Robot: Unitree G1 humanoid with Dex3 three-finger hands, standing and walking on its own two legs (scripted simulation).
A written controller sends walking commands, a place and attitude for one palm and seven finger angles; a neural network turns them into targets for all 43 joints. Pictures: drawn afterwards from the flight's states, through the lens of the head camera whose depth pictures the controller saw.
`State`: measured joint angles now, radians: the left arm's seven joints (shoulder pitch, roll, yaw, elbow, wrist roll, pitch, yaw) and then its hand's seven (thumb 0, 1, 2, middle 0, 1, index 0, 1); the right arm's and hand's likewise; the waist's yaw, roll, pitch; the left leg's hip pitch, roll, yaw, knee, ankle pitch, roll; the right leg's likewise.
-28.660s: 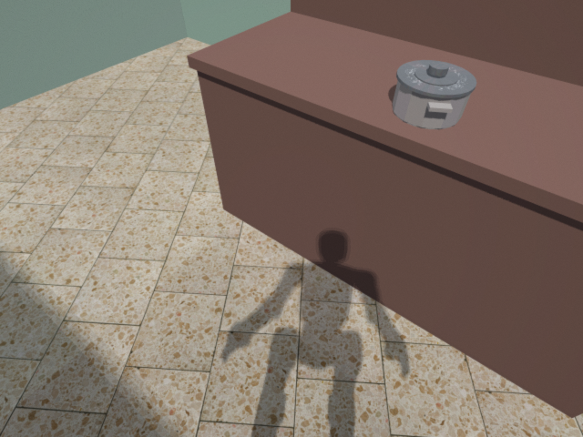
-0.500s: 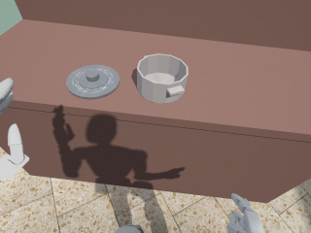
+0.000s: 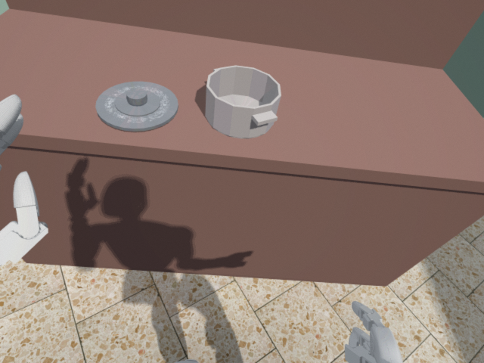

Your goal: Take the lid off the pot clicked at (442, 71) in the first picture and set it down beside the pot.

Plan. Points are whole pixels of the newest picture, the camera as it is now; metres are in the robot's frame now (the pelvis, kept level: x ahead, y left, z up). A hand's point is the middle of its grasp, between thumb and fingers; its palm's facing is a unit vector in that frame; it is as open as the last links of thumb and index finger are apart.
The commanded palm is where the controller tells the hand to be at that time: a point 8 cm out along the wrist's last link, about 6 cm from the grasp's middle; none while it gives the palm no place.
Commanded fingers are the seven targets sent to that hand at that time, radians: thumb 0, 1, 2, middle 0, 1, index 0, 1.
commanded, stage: step back with the hand held close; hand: left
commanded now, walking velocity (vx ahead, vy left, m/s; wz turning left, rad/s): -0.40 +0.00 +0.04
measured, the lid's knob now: (137, 96) +0.66 +0.29 +0.04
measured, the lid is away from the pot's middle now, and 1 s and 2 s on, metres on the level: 0.25 0.25 0.25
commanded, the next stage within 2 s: stop stepping back and stand still in 0.02 s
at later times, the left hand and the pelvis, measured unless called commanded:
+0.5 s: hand out of the picture +0.05 +0.28 +0.22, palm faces +0.49 -0.82 -0.30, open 7.4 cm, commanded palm -0.01 +0.31 +0.22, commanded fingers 0.00 0.90 0.90 -0.20 -0.30 -0.20 -0.30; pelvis -0.14 +0.03 +0.00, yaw +1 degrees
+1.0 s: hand out of the picture +0.09 +0.30 +0.11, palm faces +0.38 -0.84 -0.39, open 7.4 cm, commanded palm none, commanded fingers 0.00 0.90 0.90 -0.20 -0.30 -0.20 -0.30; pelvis -0.14 +0.04 +0.00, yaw +4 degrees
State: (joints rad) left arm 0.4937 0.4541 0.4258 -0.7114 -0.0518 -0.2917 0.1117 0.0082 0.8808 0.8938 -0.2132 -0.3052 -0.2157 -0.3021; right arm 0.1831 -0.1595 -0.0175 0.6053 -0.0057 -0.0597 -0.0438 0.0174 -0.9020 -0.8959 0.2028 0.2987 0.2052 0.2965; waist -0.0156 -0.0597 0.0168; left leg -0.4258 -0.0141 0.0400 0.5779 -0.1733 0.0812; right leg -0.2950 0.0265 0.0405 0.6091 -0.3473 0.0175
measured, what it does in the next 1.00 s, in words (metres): walks backwards: right foot, then left foot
